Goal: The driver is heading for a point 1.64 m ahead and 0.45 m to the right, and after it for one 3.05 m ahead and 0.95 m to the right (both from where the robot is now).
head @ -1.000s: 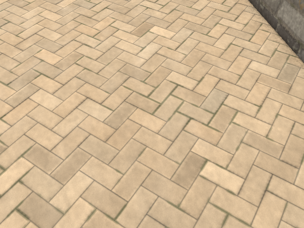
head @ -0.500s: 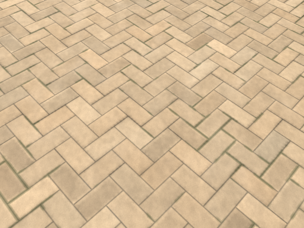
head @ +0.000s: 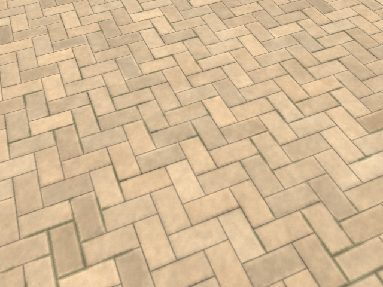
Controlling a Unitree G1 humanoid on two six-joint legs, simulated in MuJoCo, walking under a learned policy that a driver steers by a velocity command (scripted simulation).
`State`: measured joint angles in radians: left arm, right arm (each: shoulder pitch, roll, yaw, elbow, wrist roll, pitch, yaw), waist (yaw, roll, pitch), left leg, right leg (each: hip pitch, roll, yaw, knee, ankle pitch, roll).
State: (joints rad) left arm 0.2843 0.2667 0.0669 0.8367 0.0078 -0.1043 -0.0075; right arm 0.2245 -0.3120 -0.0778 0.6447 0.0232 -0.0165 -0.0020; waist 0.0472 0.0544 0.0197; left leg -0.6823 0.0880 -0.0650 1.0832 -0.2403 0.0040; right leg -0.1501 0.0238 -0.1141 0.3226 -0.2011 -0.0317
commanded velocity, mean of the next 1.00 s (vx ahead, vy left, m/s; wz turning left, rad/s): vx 0.11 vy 0.00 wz -0.11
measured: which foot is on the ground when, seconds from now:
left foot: up 0.00-0.20, down 0.22-0.70, up 0.72-1.00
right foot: down 0.00-0.22, up 0.24-0.68, down 0.70-1.00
